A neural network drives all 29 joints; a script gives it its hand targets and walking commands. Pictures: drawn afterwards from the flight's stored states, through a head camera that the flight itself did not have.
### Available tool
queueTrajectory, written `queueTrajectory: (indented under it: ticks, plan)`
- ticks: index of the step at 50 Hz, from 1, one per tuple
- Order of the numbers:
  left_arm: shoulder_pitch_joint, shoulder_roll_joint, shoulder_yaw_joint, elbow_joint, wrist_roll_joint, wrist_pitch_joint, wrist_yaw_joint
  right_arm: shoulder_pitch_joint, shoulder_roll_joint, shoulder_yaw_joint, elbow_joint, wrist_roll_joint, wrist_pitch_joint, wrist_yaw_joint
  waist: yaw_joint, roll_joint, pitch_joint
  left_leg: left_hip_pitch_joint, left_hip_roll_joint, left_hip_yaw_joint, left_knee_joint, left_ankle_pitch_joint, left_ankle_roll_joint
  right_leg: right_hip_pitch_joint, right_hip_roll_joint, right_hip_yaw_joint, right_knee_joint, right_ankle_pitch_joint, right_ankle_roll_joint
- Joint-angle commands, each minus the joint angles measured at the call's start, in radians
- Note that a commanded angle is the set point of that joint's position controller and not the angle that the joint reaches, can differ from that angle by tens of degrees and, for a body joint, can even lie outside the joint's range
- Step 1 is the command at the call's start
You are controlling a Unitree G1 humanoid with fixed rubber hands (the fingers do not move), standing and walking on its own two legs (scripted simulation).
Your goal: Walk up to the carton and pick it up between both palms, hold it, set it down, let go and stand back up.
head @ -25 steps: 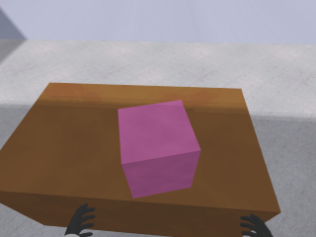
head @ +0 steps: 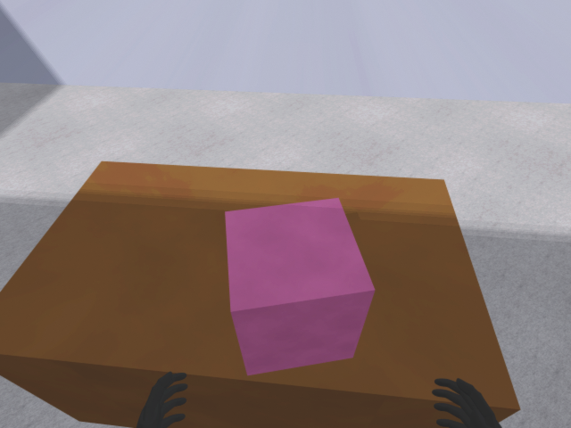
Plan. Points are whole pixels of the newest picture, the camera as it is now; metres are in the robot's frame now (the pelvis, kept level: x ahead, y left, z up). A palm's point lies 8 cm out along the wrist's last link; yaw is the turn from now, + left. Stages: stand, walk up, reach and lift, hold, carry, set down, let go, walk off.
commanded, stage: reach and lift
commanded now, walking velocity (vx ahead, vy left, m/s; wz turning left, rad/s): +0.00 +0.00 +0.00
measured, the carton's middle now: (292, 288) +0.39 +0.02 -0.09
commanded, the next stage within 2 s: none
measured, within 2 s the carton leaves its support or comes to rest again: neither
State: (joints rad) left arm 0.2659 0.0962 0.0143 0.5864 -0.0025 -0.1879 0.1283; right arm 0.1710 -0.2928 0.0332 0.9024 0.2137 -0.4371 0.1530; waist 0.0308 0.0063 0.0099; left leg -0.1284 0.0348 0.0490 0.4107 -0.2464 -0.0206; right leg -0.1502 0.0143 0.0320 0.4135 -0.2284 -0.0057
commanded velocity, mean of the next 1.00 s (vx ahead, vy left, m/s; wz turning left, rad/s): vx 0.00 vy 0.00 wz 0.00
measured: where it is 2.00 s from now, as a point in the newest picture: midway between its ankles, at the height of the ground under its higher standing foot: outside the picture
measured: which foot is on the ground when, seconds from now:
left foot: down 0.00-1.00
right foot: down 0.00-1.00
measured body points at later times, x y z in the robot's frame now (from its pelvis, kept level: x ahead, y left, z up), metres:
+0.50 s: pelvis +0.00 -0.01 -0.01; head -0.01 -0.01 +0.44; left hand +0.17 +0.19 -0.05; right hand +0.17 -0.24 -0.07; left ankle -0.01 +0.13 -0.74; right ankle +0.00 -0.12 -0.74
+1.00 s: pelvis -0.01 -0.02 -0.01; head -0.02 -0.02 +0.44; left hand +0.22 +0.19 -0.03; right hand +0.25 -0.23 -0.03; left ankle -0.02 +0.13 -0.74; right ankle +0.00 -0.12 -0.74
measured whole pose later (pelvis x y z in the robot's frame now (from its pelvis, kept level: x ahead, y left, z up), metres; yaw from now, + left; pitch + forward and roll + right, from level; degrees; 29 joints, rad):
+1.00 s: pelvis -0.01 -0.02 -0.01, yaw +0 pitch -1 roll +1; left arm 0.06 0.10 0.00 0.57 -0.08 -0.28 0.16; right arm -0.04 -0.29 0.14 0.81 0.35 -0.45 0.11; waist 0.04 -0.02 -0.01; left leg -0.21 0.04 0.04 0.50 -0.27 -0.04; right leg -0.25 0.02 0.03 0.56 -0.29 -0.03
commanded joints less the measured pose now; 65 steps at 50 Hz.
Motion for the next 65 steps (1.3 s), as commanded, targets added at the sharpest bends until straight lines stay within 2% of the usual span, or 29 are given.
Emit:
queueTrajectory:
  ticks: [1, 3, 5, 7, 13, 15, 16, 17, 19, 20, 22, 23, 25, 26, 29, 30, 34, 35, 37, 39, 40, 46, 49, 50, 52, 55, 56, 64, 65]
  plan:
    - [-0.089, 0.071, 0.034, -0.122, 0.001, -0.108, 0.000, -0.101, -0.183, -0.025, -0.117, 0.018, -0.097, -0.007, 0.003, -0.069, -0.081, 0.050, -0.041, 0.015, -0.032, 0.202, -0.024, -0.031, 0.002, -0.003, -0.057, 0.271, -0.013]
    - [-0.079, 0.070, 0.010, -0.119, -0.017, -0.142, -0.008, -0.064, -0.169, -0.041, -0.108, 0.014, -0.112, -0.010, -0.028, -0.114, -0.065, 0.053, -0.033, 0.008, -0.031, 0.209, -0.017, -0.038, 0.018, -0.015, -0.056, 0.228, -0.013]
    - [-0.104, 0.078, 0.011, -0.151, -0.038, -0.176, -0.004, -0.085, -0.136, -0.017, -0.149, 0.034, -0.133, -0.011, 0.009, -0.087, -0.101, 0.038, -0.046, 0.009, -0.020, 0.181, -0.016, -0.038, 0.009, 0.003, -0.047, 0.195, -0.015]
    - [-0.050, 0.084, 0.005, -0.158, -0.012, -0.201, 0.006, -0.032, -0.156, -0.029, -0.101, 0.054, -0.163, -0.005, -0.011, -0.003, -0.079, 0.036, -0.048, -0.003, -0.008, 0.287, -0.041, -0.033, 0.019, -0.007, -0.043, 0.257, -0.029]
    - [-0.055, 0.082, 0.001, -0.190, -0.025, -0.281, -0.003, -0.082, -0.163, 0.002, -0.148, 0.083, -0.242, -0.013, -0.003, -0.054, -0.106, 0.002, -0.052, 0.004, 0.018, 0.333, -0.037, -0.019, 0.029, -0.005, -0.004, 0.312, -0.018]
    - [-0.018, 0.073, -0.002, -0.178, -0.017, -0.302, 0.001, -0.015, -0.138, 0.031, -0.121, 0.108, -0.253, -0.001, 0.010, -0.030, -0.090, -0.003, -0.052, 0.008, 0.029, 0.310, -0.035, -0.031, 0.025, 0.006, 0.002, 0.291, -0.009]
    - [-0.051, 0.065, -0.010, -0.136, -0.036, -0.303, -0.001, -0.075, -0.153, 0.022, -0.148, 0.103, -0.255, -0.002, 0.001, -0.097, -0.073, -0.014, -0.051, 0.005, 0.018, 0.218, -0.017, -0.052, 0.022, 0.010, -0.010, 0.220, -0.007]
    - [-0.094, 0.086, 0.005, -0.109, -0.026, -0.310, -0.002, -0.101, -0.155, 0.012, -0.177, 0.108, -0.254, -0.006, 0.008, -0.096, -0.043, -0.057, -0.062, 0.010, 0.020, 0.126, -0.012, -0.071, 0.023, 0.014, -0.003, 0.132, -0.003]
    - [-0.083, 0.097, 0.003, -0.142, -0.046, -0.327, 0.003, -0.050, -0.138, 0.032, -0.187, 0.107, -0.252, -0.001, 0.011, -0.060, -0.072, -0.083, -0.069, 0.012, 0.003, 0.132, -0.003, -0.049, 0.005, 0.027, 0.007, 0.185, -0.003]
    - [-0.061, 0.089, -0.018, -0.155, -0.035, -0.325, 0.009, -0.050, -0.149, 0.003, -0.136, 0.102, -0.250, -0.006, -0.018, -0.033, -0.054, -0.041, -0.061, 0.000, 0.015, 0.159, -0.021, -0.078, 0.024, 0.011, 0.010, 0.178, -0.002]
    - [-0.086, 0.069, -0.033, -0.173, -0.064, -0.339, 0.012, -0.083, -0.123, 0.036, -0.173, 0.121, -0.260, 0.004, 0.014, -0.071, -0.066, -0.071, -0.054, 0.007, 0.038, 0.159, -0.006, -0.090, 0.017, 0.011, 0.013, 0.141, -0.014]
    - [-0.129, 0.097, -0.020, -0.210, -0.056, -0.349, 0.018, -0.093, -0.127, 0.041, -0.182, 0.135, -0.255, 0.009, 0.007, -0.036, -0.111, -0.084, -0.056, 0.011, 0.048, 0.173, -0.010, -0.063, 0.023, 0.019, 0.039, 0.160, -0.016]
    - [-0.139, 0.077, -0.042, -0.178, -0.065, -0.345, 0.017, -0.141, -0.146, 0.033, -0.200, 0.137, -0.257, 0.007, -0.020, -0.060, -0.093, -0.079, -0.055, 0.006, 0.048, 0.133, -0.004, -0.106, 0.022, 0.010, 0.040, 0.133, -0.009]
    - [-0.106, 0.064, -0.031, -0.147, -0.050, -0.326, 0.018, -0.113, -0.152, 0.024, -0.161, 0.131, -0.253, 0.007, 0.019, -0.028, -0.102, -0.070, -0.050, 0.000, 0.037, 0.121, -0.010, -0.104, 0.021, 0.010, 0.022, 0.088, -0.017]
    - [-0.156, 0.077, -0.024, -0.125, -0.066, -0.316, 0.015, -0.135, -0.135, 0.039, -0.185, 0.136, -0.222, -0.003, -0.010, -0.081, -0.080, -0.079, -0.057, 0.015, 0.024, 0.069, 0.004, -0.090, 0.008, 0.023, 0.014, 0.056, -0.003]
    - [-0.199, 0.079, -0.008, -0.137, -0.063, -0.316, 0.020, -0.212, -0.142, 0.067, -0.226, 0.134, -0.226, -0.006, 0.017, -0.095, -0.088, -0.102, -0.056, 0.013, 0.038, 0.083, 0.006, -0.095, 0.022, 0.019, 0.036, 0.068, -0.006]
    - [-0.263, 0.086, -0.032, -0.199, -0.083, -0.284, 0.034, -0.272, -0.149, 0.031, -0.243, 0.121, -0.194, -0.015, -0.007, -0.083, -0.161, -0.066, -0.054, 0.014, 0.041, 0.049, 0.001, -0.082, 0.011, 0.016, 0.033, 0.028, -0.010]
    - [-0.247, 0.081, -0.006, -0.133, -0.071, -0.275, 0.038, -0.266, -0.131, 0.037, -0.228, 0.123, -0.183, -0.021, 0.019, -0.063, -0.158, -0.109, -0.061, 0.021, 0.048, 0.079, 0.005, -0.066, 0.013, 0.017, 0.053, 0.077, -0.010]
    - [-0.263, 0.102, 0.005, -0.150, -0.078, -0.242, 0.039, -0.284, -0.151, 0.029, -0.210, 0.116, -0.162, -0.036, -0.009, -0.106, -0.155, -0.066, -0.058, 0.024, 0.044, 0.086, 0.004, -0.076, 0.012, 0.022, 0.022, 0.065, 0.004]
    - [-0.327, 0.097, -0.016, -0.174, -0.097, -0.229, 0.050, -0.351, -0.159, 0.015, -0.208, 0.124, -0.146, -0.036, 0.003, -0.062, -0.154, -0.054, -0.044, 0.012, 0.025, 0.055, -0.004, -0.112, 0.015, 0.015, 0.015, 0.004, -0.006]
    - [-0.332, 0.088, 0.000, -0.158, -0.081, -0.217, 0.050, -0.364, -0.123, 0.046, -0.207, 0.129, -0.131, -0.036, 0.029, -0.048, -0.134, -0.064, -0.046, 0.031, 0.034, 0.090, -0.004, -0.118, 0.007, 0.019, 0.016, 0.016, -0.006]
    - [-0.332, 0.095, 0.026, -0.201, -0.066, -0.173, 0.043, -0.418, -0.154, 0.036, -0.260, 0.114, -0.089, -0.048, 0.017, -0.095, -0.236, -0.059, -0.060, 0.034, 0.036, 0.185, -0.006, 0.025, 0.010, 0.017, 0.035, 0.247, 0.006]
    - [-0.399, 0.093, 0.040, -0.174, -0.069, -0.137, 0.031, -0.478, -0.135, 0.072, -0.247, 0.147, -0.057, -0.046, 0.045, -0.077, -0.171, -0.079, -0.058, 0.033, 0.022, 0.148, 0.001, -0.003, 0.002, 0.034, 0.016, 0.197, 0.009]
    - [-0.383, 0.074, 0.003, -0.211, -0.096, -0.134, 0.026, -0.444, -0.151, 0.063, -0.245, 0.149, -0.060, -0.050, 0.006, -0.091, -0.183, -0.032, -0.055, 0.017, 0.026, 0.183, -0.009, -0.004, 0.014, 0.022, 0.003, 0.201, 0.005]
    - [-0.451, 0.090, 0.022, -0.261, -0.068, -0.117, 0.040, -0.484, -0.145, 0.037, -0.217, 0.152, -0.040, -0.049, 0.027, -0.008, -0.237, -0.014, -0.049, 0.023, 0.019, 0.241, -0.019, -0.019, 0.022, 0.014, 0.012, 0.235, -0.009]
    - [-0.412, 0.061, 0.022, -0.256, -0.067, -0.075, 0.025, -0.504, -0.177, 0.041, -0.256, 0.142, -0.029, -0.062, 0.008, -0.073, -0.218, 0.003, -0.057, 0.021, 0.024, 0.308, -0.022, 0.030, 0.031, 0.013, 0.007, 0.370, -0.005]
    - [-0.436, 0.064, 0.026, -0.288, -0.062, -0.061, 0.024, -0.518, -0.169, 0.044, -0.269, 0.149, -0.022, -0.059, 0.030, -0.057, -0.247, 0.014, -0.055, 0.013, 0.017, 0.293, -0.017, 0.037, 0.029, 0.004, -0.005, 0.333, -0.003]
    - [-0.601, 0.071, 0.019, -0.322, -0.101, 0.008, 0.033, -0.661, -0.165, 0.030, -0.308, 0.146, 0.069, -0.071, 0.005, -0.039, -0.278, -0.021, -0.060, 0.024, -0.019, 0.207, -0.018, 0.039, 0.021, 0.011, -0.034, 0.250, 0.002]
    - [-0.632, 0.083, 0.037, -0.359, -0.088, 0.019, 0.042, -0.709, -0.185, 0.031, -0.357, 0.154, 0.064, -0.065, 0.040, -0.030, -0.331, -0.037, -0.062, 0.035, -0.002, 0.248, -0.017, 0.044, 0.035, 0.018, -0.013, 0.311, -0.004]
